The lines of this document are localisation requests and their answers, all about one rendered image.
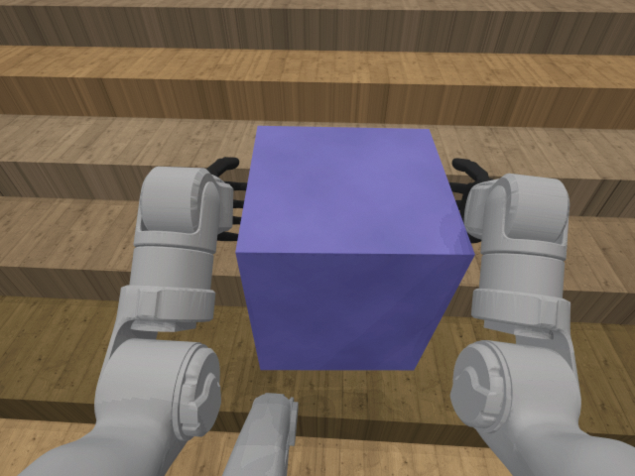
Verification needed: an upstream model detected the right robot forearm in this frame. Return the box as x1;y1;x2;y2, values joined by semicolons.
464;174;581;414

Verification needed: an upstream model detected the left robot thigh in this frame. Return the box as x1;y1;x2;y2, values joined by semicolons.
222;393;299;476

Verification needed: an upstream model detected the carton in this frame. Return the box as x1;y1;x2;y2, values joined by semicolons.
235;126;475;370

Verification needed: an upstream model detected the robot right upper arm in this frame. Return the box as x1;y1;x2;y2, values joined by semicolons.
450;340;635;476

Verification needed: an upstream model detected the left robot forearm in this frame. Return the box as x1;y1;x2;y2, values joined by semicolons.
94;167;233;417

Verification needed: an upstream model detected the robot left upper arm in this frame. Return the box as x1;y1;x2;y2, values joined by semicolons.
18;338;221;476

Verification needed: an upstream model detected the robot right hand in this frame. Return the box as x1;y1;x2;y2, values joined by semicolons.
449;158;493;243

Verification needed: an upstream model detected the robot left hand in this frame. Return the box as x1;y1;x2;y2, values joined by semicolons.
207;157;247;241

